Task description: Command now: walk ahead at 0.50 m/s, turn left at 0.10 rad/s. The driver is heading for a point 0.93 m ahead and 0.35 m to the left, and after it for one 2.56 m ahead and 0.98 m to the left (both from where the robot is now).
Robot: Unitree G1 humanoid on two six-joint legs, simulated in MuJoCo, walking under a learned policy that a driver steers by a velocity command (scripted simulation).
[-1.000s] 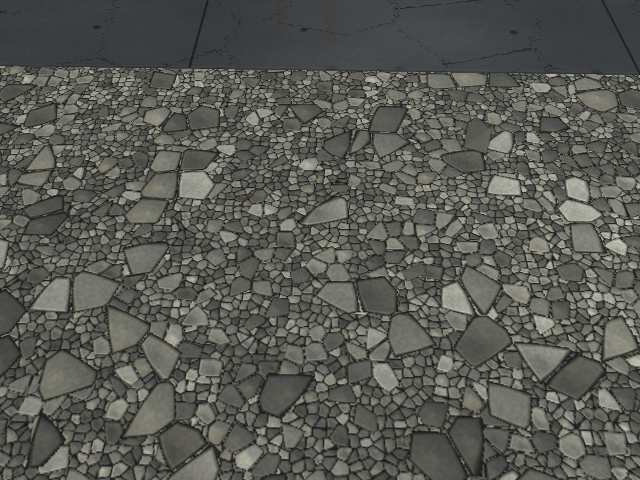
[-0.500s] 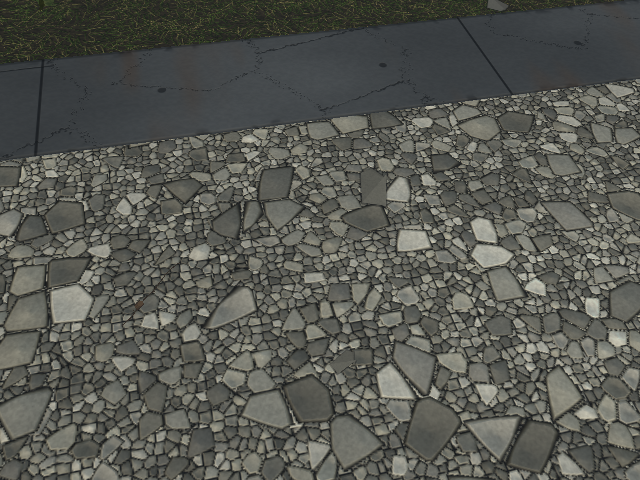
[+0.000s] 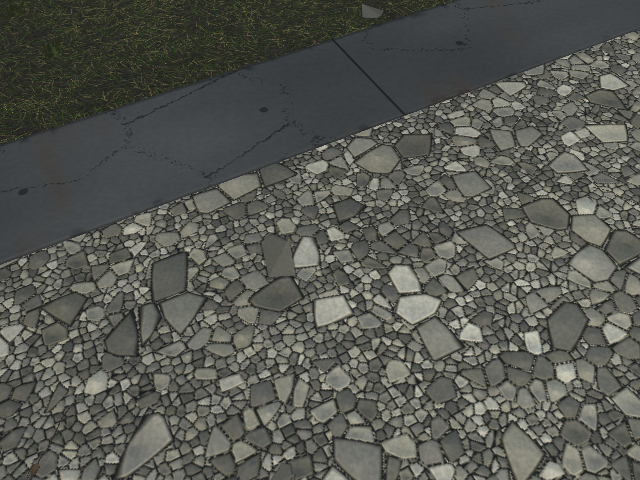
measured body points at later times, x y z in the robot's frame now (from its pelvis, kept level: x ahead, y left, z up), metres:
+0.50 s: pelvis +0.26 +0.06 -0.01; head +0.29 +0.07 +0.43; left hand +0.24 +0.32 -0.15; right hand +0.46 -0.17 -0.13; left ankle +0.31 +0.12 -0.74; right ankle +0.15 -0.09 -0.63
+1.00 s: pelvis +0.49 +0.09 -0.01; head +0.54 +0.10 +0.43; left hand +0.52 +0.40 -0.10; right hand +0.69 -0.13 -0.15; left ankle +0.35 +0.13 -0.65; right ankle +0.64 +0.07 -0.74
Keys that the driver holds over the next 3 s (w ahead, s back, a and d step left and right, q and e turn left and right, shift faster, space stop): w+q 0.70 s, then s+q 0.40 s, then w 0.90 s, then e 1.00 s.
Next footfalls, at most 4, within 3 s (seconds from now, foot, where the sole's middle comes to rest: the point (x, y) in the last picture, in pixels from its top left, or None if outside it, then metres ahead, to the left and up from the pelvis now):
0.40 left None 0.35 0.13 -0.78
0.90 right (296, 393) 0.67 0.09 -0.78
1.32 left None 0.43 0.17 -0.78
1.80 right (243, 349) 0.79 0.21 -0.78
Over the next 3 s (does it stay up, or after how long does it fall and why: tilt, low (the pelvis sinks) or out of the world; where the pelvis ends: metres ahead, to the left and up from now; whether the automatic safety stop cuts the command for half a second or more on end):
stays up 0.83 0.34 0.01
